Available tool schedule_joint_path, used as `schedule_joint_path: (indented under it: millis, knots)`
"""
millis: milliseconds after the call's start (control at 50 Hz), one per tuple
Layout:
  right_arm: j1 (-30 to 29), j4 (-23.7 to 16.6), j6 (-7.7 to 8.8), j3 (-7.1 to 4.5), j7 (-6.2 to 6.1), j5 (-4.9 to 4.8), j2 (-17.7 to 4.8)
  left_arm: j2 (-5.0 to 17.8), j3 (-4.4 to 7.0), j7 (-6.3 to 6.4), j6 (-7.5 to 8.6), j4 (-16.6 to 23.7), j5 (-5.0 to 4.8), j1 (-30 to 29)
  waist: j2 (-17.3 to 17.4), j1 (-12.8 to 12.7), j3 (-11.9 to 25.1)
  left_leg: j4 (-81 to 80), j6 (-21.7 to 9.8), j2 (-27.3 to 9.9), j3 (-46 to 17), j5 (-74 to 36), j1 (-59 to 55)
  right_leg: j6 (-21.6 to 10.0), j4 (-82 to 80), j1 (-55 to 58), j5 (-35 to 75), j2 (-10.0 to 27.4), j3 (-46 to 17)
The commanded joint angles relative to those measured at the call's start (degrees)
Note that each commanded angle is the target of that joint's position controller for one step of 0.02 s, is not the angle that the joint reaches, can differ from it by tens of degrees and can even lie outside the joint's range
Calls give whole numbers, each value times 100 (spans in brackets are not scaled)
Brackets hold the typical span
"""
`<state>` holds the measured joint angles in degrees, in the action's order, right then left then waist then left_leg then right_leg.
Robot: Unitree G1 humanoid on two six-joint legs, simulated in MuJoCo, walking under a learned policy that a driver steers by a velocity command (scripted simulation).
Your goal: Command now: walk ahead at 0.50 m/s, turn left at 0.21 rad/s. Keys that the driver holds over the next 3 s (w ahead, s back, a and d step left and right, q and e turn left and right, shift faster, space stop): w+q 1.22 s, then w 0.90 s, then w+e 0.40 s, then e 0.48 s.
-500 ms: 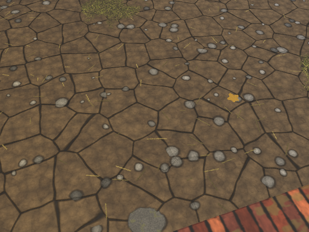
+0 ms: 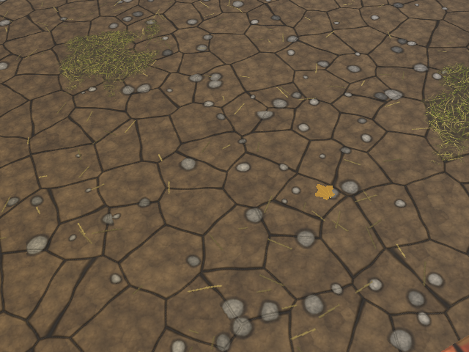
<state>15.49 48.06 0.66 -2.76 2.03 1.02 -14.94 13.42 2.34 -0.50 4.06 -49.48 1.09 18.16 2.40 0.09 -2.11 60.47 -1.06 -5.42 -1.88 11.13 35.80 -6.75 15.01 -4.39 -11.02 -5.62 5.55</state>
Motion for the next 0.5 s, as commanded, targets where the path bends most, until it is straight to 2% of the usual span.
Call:
schedule_joint_path:
  millis: [20,100,180,220,260,280,300,320,340,360,380,400,420,440,460,500]
  knots:
    - [-80,-228,3,-116,13,-9,-364,674,137,33,150,175,-20,124,-505,-34,-212,-366,-5,79,-151,-680,428,-106,-864,26,1953,1589,-565]
    - [-629,-367,51,-39,53,34,-224,610,78,95,193,24,-21,269,-530,-157,-328,-1327,-45,181,203,-1264,438,24,-846,390,2558,1579,-83]
    - [-1242,-649,82,63,116,69,-103,641,41,201,147,-247,2,679,-523,-339,-440,-2209,-270,345,782,-1035,350,108,-498,1078,3769,1728,260]
    - [-1086,-664,74,50,102,65,-166,799,51,252,118,-299,25,646,-676,-196,-211,-2433,-500,671,1075,-544,-179,207,115,1327,5449,1789,442]
    - [-408,-510,65,-19,52,85,-324,1011,97,316,55,-298,58,505,-890,150,197,-2464,-787,1004,1206,86,-932,244,1228,1424,6805,1898,550]
    - [218,-339,92,-102,23,105,-497,1101,124,317,10,-251,83,401,-889,435,537,-2647,-961,1110,1080,287,-1657,209,2184,1182,6623,1934,556]
    - [1053,-106,141,-221,-24,171,-719,1156,137,288,-6,-135,43,158,-645,928,935,-3236,-1222,982,650,138,-2894,218,3607,394,5389,1778,644]
    - [1445,-52,114,-424,-123,176,-1365,752,40,212,55,143,-7,206,343,915,1422,-3354,-1800,-456,-1323,213,-4368,368,5685,-1343,1732,1119,735]
    - [1088,-148,75,-487,-106,36,-1635,628,41,110,111,440,-23,180,929,517,1708,-4076,-2622,-1413,-4167,-481,-5293,516,7143,-3311,-1948,22,-302]
    - [866,-137,52,-469,-117,-111,-1429,733,25,70,174,513,64,-263,28,567,1106,-4287,-2430,-1283,-3427,-284,-4837,448,7003,-3847,-1370,565,-1020]
    - [587,-166,44,-386,-140,-103,-1112,747,10,40,241,598,-8,-369,-238,374,491,-4488,-2183,-1149,-2824,-404,-4019,470,6527,-3779,-915,782,-928]
    - [337,-180,50,-309,-145,-76,-832,745,24,45,234,552,0,-313,-574,97,78,-4639,-1889,-854,-2324,-816,-3329,516,5971,-3503,-772,965,-865]
    - [180,-199,87,-262,-168,-101,-711,714,14,48,131,564,97,-266,-556,-76,-56,-4715,-1741,-575,-1931,-1235,-2862,630,5623,-3204,-757,1060,-853]
    - [108,-227,136,-235,-173,-109,-678,648,-10,27,6,539,168,-123,-411,-179,16,-4789,-1661,-373,-1622,-1476,-2605,730,5360,-2910,-715,1115,-822]
    - [174,-216,201,-242,-160,-113,-734,602,-18,9,-91,568,196,-115,-305,-202,74,-4798,-1657,-257,-1474,-1836,-2474,810,5185,-2809,-694,1103,-732]
    - [320,-182,269,-288,-152,-113,-916,544,-38,-17,-182,706,186,-332,-175,-188,86,-4852,-1600,-62,-1254,-2134,-2350,943,4683,-2871,-397,1110,-594]
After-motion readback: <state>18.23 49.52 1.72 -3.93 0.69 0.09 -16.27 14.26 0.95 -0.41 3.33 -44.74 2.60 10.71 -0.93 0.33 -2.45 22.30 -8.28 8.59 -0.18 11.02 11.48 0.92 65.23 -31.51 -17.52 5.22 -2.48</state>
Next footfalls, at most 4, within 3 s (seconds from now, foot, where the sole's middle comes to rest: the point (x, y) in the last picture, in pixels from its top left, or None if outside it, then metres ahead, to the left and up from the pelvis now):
0.30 left None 0.30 0.10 -0.78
0.80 right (244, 299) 0.65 0.03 -0.78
1.32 left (132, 282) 0.71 0.38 -0.78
1.88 right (115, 195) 1.06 0.50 -0.78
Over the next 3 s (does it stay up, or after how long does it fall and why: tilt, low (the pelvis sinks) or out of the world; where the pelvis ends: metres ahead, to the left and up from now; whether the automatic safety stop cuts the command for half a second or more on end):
stays up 1.22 0.77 -0.02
